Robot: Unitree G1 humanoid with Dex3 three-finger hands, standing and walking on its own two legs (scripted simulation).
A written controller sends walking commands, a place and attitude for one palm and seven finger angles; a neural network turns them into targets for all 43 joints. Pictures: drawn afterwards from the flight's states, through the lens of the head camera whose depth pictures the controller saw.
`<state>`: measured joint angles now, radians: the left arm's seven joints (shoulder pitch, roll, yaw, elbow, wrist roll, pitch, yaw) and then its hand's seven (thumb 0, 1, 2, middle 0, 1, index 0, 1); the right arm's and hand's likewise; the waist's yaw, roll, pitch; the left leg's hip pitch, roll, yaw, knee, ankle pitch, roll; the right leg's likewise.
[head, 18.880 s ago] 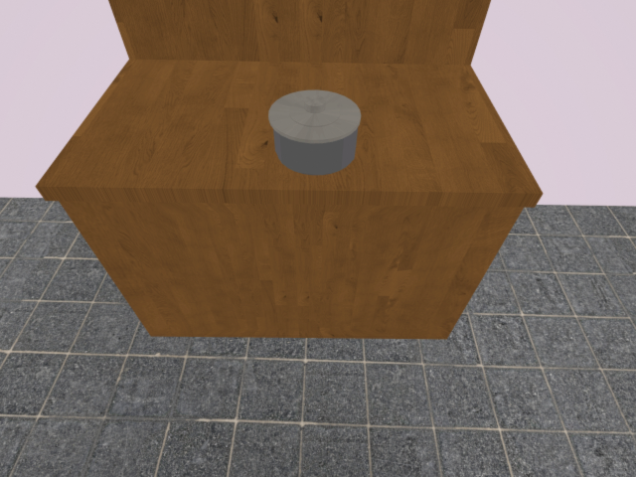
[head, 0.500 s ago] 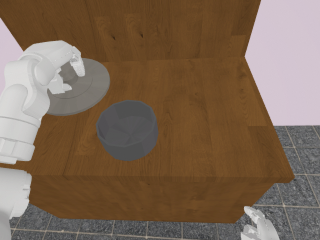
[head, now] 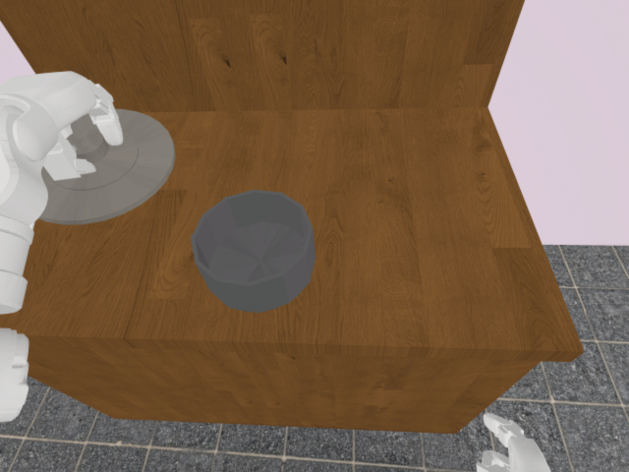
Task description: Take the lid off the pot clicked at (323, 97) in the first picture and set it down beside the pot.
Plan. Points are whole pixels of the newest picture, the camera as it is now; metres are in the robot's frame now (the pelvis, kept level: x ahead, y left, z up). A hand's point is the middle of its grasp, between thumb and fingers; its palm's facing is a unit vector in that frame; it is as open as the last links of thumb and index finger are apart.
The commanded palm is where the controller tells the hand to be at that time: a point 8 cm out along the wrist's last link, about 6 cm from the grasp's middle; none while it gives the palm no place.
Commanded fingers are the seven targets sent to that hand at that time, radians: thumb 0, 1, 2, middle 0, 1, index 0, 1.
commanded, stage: move the lid sideways beside the pot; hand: left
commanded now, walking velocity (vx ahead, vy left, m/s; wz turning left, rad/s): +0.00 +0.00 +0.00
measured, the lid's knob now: (86, 146) +0.45 +0.29 +0.19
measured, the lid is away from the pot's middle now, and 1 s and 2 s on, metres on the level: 0.18 0.24 0.24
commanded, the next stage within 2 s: lower the lid onto the table in 0.60 s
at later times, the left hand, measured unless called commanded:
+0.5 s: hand (21, 154) +0.41 +0.34 +0.21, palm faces -0.23 -0.04 -0.97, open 7.4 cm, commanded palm +0.40 +0.34 +0.28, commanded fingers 0.00 0.62 1.04 -0.95 -1.01 -0.93 -0.99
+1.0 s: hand (34, 161) +0.42 +0.34 +0.19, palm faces -0.27 -0.05 -0.96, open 7.4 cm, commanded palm +0.41 +0.34 +0.26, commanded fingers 0.00 0.62 1.04 -0.95 -1.01 -0.93 -0.99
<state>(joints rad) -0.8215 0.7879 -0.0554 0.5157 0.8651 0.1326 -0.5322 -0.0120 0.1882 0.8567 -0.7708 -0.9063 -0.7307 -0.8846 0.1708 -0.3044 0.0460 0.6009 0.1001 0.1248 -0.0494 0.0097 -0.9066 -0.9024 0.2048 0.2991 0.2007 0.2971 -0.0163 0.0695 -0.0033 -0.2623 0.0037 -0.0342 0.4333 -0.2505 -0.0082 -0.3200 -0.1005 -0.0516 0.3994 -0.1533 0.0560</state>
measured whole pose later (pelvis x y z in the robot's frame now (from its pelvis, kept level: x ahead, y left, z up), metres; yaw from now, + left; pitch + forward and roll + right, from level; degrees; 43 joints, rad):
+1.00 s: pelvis +0.01 +0.01 +0.00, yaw +0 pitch +6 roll -1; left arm -0.79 0.87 0.06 0.63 0.88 0.02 -0.53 -0.01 0.19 0.86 -0.77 -0.91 -0.73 -0.88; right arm 0.20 -0.31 0.04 0.62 0.10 0.16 -0.05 0.01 -0.91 -0.90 0.21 0.30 0.20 0.30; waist -0.03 0.07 0.00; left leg -0.29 0.00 -0.04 0.46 -0.27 0.00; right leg -0.32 -0.10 -0.06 0.38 -0.15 0.06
